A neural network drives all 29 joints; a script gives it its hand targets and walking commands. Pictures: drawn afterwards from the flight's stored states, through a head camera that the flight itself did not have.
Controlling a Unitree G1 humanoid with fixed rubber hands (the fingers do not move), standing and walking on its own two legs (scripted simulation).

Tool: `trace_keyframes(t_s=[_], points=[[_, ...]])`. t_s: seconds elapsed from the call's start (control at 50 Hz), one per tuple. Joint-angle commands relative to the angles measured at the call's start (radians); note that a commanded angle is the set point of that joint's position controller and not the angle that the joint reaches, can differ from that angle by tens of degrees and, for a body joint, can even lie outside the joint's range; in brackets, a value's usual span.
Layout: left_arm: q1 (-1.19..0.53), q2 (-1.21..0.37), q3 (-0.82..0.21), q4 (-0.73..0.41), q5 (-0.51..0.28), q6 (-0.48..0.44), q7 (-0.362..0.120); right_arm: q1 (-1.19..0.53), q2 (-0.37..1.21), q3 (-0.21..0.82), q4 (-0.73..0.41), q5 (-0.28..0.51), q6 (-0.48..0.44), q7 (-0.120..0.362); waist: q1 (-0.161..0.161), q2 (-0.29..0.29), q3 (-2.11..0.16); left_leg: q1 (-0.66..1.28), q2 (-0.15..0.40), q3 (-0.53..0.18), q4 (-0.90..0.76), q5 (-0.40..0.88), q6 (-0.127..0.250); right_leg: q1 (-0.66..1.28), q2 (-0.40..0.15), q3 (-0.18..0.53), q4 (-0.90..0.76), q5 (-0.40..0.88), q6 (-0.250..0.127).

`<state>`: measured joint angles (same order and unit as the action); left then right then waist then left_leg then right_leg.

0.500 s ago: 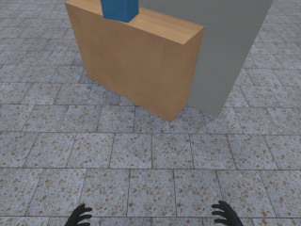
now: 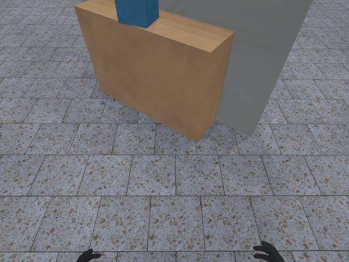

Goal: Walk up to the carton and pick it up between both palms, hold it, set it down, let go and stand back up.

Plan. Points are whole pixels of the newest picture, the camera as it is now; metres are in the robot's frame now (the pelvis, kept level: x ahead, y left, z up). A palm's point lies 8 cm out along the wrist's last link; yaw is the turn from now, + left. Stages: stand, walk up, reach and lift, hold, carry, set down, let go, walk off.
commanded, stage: stand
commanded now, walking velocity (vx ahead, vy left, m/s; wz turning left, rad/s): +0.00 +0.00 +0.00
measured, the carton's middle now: (137, 2) +1.39 +0.18 +0.05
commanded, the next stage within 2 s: none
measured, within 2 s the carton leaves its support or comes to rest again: neither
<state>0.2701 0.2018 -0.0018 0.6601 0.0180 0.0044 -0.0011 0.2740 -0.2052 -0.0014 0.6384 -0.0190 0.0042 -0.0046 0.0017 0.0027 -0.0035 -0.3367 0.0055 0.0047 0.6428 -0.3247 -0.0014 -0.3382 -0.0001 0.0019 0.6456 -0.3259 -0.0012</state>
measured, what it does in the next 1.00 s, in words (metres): stands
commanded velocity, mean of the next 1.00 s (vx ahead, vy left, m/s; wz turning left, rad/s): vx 0.00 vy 0.00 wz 0.00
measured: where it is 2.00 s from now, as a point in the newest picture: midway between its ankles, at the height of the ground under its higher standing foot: outside the picture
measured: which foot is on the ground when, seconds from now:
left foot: down 0.00-1.00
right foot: down 0.00-1.00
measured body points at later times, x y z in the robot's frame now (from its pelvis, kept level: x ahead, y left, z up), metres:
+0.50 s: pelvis -0.01 -0.01 +0.00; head +0.00 -0.01 +0.45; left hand +0.10 +0.23 -0.11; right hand +0.09 -0.25 -0.12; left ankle +0.01 +0.12 -0.72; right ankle +0.01 -0.12 -0.72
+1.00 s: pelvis -0.01 +0.00 +0.01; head +0.00 +0.00 +0.46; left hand +0.10 +0.24 -0.11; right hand +0.07 -0.26 -0.11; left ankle +0.01 +0.12 -0.72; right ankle +0.01 -0.12 -0.72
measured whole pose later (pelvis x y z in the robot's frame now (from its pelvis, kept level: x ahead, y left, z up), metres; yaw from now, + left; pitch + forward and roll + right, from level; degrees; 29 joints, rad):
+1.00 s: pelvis -0.01 +0.00 +0.01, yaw -1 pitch -1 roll +0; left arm 0.31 0.24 0.01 0.67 0.01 0.00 0.00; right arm 0.34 -0.24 -0.02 0.71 -0.02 0.00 0.00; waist 0.00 0.00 0.04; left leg -0.26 0.02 0.02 0.58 -0.29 -0.01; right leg -0.27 0.02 0.02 0.58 -0.28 -0.01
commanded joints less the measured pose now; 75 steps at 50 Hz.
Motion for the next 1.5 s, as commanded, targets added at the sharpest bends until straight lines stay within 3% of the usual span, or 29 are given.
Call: trace_keyframes(t_s=[0.0,0.02,0.04,0.08,0.1,0.16,0.18,0.24,0.28,0.34,0.4,0.42,0.46,0.48,0.6,0.66,0.88,1.48], points=[[-0.005,0.105,0.035,-0.092,0.000,-0.028,0.007,-0.018,-0.092,-0.032,-0.105,-0.001,-0.031,-0.002,0.002,-0.020,-0.031,0.030,0.062,-0.065,-0.122,0.128,0.031,0.008,-0.059,0.060,-0.108,0.140,-0.019],[-0.016,0.099,0.035,-0.087,0.001,-0.027,0.005,-0.007,-0.095,-0.033,-0.096,0.000,-0.032,0.000,-0.003,-0.020,-0.056,0.036,0.060,-0.063,-0.121,0.124,0.030,0.023,-0.060,0.057,-0.112,0.127,-0.019],[-0.008,0.091,0.033,-0.087,0.001,-0.027,0.005,-0.002,-0.093,-0.034,-0.088,-0.002,-0.030,-0.001,0.003,0.024,-0.046,0.051,0.055,-0.053,-0.120,0.125,0.028,0.008,-0.060,0.065,-0.114,0.117,-0.023],[-0.015,0.116,0.037,-0.086,0.002,-0.030,0.006,0.001,-0.094,-0.037,-0.087,0.001,-0.028,0.000,-0.007,-0.014,-0.034,0.062,0.058,-0.053,-0.116,0.118,0.025,-0.019,-0.066,0.077,-0.132,0.118,-0.023],[-0.009,0.112,0.035,-0.080,0.000,-0.030,0.005,0.008,-0.098,-0.038,-0.079,0.002,-0.025,-0.001,-0.007,0.010,-0.045,0.055,0.059,-0.052,-0.126,0.104,0.027,-0.010,-0.058,0.067,-0.131,0.104,-0.022],[-0.001,0.095,0.032,-0.067,0.001,-0.029,0.004,0.000,-0.104,-0.039,-0.082,-0.002,-0.024,-0.003,-0.005,-0.007,-0.034,0.045,0.064,-0.054,-0.132,0.091,0.032,-0.001,-0.052,0.066,-0.125,0.101,-0.023],[-0.013,0.096,0.034,-0.077,0.000,-0.027,0.004,0.006,-0.107,-0.042,-0.082,0.000,-0.026,-0.004,-0.007,0.014,-0.014,0.019,0.064,-0.063,-0.141,0.101,0.030,0.021,-0.058,0.063,-0.119,0.129,-0.026],[0.009,0.098,0.036,-0.066,-0.002,-0.027,0.004,-0.015,-0.102,-0.041,-0.077,0.000,-0.025,-0.002,0.009,0.009,-0.023,0.053,0.062,-0.060,-0.143,0.073,0.033,-0.006,-0.054,0.074,-0.136,0.082,-0.023],[-0.001,0.097,0.037,-0.063,0.001,-0.030,0.003,0.025,-0.098,-0.038,-0.065,0.006,-0.030,-0.003,-0.002,-0.032,-0.037,0.037,0.067,-0.060,-0.142,0.100,0.033,0.031,-0.056,0.069,-0.123,0.129,-0.024],[0.005,0.107,0.039,-0.055,-0.002,-0.030,0.005,0.009,-0.095,-0.038,-0.064,0.002,-0.030,-0.002,-0.002,-0.030,-0.041,0.070,0.063,-0.046,-0.133,0.095,0.032,0.004,-0.064,0.087,-0.139,0.104,-0.029],[0.011,0.110,0.038,-0.056,-0.001,-0.030,0.006,0.011,-0.101,-0.040,-0.049,0.001,-0.028,-0.004,0.002,0.011,-0.023,0.068,0.066,-0.045,-0.138,0.113,0.030,-0.008,-0.061,0.089,-0.144,0.123,-0.034],[0.003,0.103,0.038,-0.050,0.001,-0.030,0.008,0.036,-0.092,-0.044,-0.039,0.001,-0.026,-0.004,-0.007,-0.011,-0.043,0.072,0.062,-0.042,-0.140,0.087,0.027,-0.007,-0.062,0.092,-0.150,0.077,-0.035],[0.015,0.108,0.039,-0.048,-0.001,-0.029,0.008,0.034,-0.101,-0.042,-0.037,0.000,-0.027,-0.007,-0.003,0.025,-0.020,0.059,0.070,-0.051,-0.155,0.090,0.034,0.004,-0.054,0.086,-0.143,0.103,-0.033],[0.022,0.105,0.040,-0.042,0.000,-0.027,0.009,0.024,-0.096,-0.043,-0.040,0.000,-0.027,-0.009,0.001,-0.018,0.005,0.062,0.072,-0.053,-0.152,0.103,0.033,-0.012,-0.055,0.086,-0.144,0.110,-0.033],[0.018,0.103,0.038,-0.031,0.001,-0.028,0.011,0.055,-0.091,-0.042,-0.014,0.006,-0.028,-0.006,-0.006,-0.007,-0.028,0.070,0.064,-0.040,-0.152,0.094,0.031,0.018,-0.059,0.095,-0.149,0.102,-0.040],[0.013,0.149,0.057,-0.062,-0.011,-0.039,0.011,0.057,-0.116,-0.052,-0.026,-0.003,-0.030,-0.008,-0.013,-0.045,0.013,0.107,0.064,-0.052,-0.133,0.080,0.017,-0.018,-0.094,0.148,-0.213,0.070,-0.042],[0.036,0.144,0.054,-0.074,-0.004,-0.029,0.009,0.065,-0.136,-0.053,-0.022,0.002,-0.031,-0.005,-0.001,-0.004,0.016,0.089,0.077,-0.071,-0.167,0.093,0.023,0.043,-0.073,0.118,-0.190,0.094,-0.035],[0.056,0.169,0.039,-0.052,-0.007,-0.025,0.009,0.054,-0.171,-0.038,-0.015,0.010,-0.025,-0.004,-0.003,-0.001,0.022,0.087,0.085,-0.081,-0.192,0.104,0.033,0.070,-0.071,0.108,-0.184,0.131,-0.026]])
